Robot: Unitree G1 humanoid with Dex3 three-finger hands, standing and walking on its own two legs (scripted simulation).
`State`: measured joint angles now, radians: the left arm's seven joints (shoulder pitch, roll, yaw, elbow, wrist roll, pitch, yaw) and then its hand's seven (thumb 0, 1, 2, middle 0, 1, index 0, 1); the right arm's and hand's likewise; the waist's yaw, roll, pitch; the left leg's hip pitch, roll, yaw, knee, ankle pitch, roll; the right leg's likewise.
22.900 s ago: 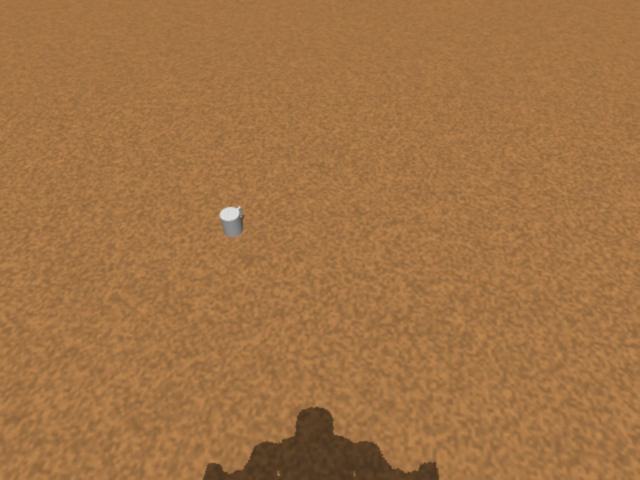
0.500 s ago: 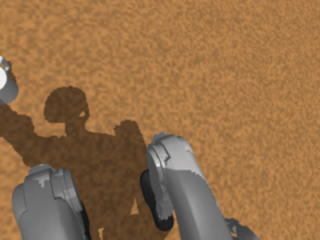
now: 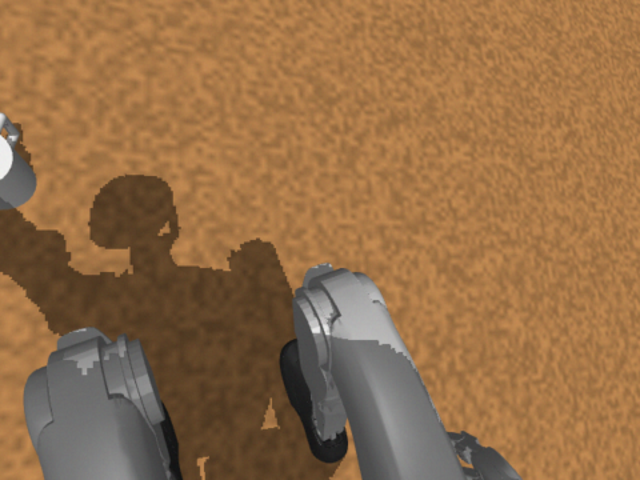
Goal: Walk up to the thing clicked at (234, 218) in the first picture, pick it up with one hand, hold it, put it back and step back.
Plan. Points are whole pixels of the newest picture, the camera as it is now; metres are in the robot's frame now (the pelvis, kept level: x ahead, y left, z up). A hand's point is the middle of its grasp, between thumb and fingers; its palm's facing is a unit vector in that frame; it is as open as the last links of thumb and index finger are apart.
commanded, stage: rise first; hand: left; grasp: from above
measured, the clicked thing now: out of the picture +0.56 +0.29 -0.28
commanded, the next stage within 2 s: approach in 0.90 s
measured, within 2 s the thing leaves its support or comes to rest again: neither
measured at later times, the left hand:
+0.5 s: hand out of the picture +0.50 +0.32 -0.16, palm faces -0.45 -0.09 -0.89, open 14.4 cm
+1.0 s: hand out of the picture +0.51 +0.32 -0.16, palm faces -0.45 -0.09 -0.89, open 14.4 cm
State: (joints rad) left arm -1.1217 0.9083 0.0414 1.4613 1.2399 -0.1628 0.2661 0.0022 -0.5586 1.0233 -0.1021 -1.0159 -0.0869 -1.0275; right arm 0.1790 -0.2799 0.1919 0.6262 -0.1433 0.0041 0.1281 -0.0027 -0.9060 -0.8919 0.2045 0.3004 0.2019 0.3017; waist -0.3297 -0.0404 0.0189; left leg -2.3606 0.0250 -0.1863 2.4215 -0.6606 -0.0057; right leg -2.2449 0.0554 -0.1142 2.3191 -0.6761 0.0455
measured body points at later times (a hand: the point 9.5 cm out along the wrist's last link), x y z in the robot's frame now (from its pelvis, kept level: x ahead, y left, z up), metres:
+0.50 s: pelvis +0.00 +0.00 +0.00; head +0.26 +0.09 +0.36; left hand +0.52 +0.32 -0.11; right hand +0.04 -0.26 -0.08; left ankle +0.08 +0.13 -0.29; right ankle +0.10 -0.12 -0.29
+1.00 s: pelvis +0.00 +0.00 +0.00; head +0.26 +0.09 +0.36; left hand +0.52 +0.32 -0.11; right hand +0.04 -0.26 -0.08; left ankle +0.08 +0.13 -0.29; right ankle +0.10 -0.12 -0.29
